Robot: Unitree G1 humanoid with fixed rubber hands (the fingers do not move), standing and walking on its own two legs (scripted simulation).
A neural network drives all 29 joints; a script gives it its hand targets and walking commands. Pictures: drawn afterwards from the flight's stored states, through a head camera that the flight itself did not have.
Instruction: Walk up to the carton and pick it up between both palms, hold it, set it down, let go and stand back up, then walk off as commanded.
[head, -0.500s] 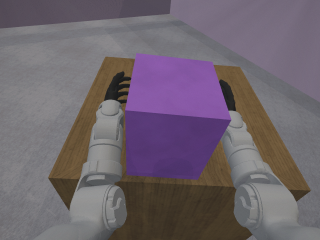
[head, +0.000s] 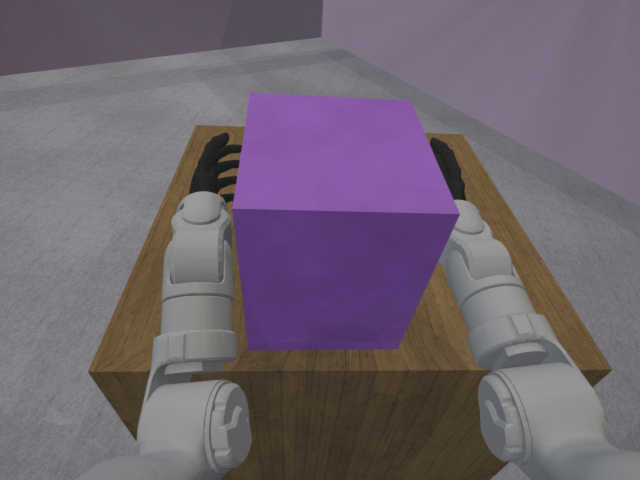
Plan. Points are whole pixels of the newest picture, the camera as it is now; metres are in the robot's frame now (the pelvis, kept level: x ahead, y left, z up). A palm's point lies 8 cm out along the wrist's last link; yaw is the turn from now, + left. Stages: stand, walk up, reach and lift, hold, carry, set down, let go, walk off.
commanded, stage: reach and lift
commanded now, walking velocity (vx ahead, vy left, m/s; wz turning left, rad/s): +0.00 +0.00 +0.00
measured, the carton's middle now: (328, 227) +0.37 +0.00 +0.15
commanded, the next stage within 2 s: hold in 1.12 s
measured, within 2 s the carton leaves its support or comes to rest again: neither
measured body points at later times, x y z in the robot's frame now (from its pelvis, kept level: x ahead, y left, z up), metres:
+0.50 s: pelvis +0.00 +0.01 +0.00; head -0.07 +0.04 +0.44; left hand +0.40 +0.15 +0.23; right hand +0.39 -0.15 +0.23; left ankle +0.05 +0.13 -0.75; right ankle +0.00 -0.12 -0.75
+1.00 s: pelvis +0.01 +0.00 +0.00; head -0.06 +0.02 +0.44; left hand +0.40 +0.15 +0.25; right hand +0.40 -0.15 +0.25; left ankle +0.05 +0.13 -0.75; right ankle +0.00 -0.12 -0.75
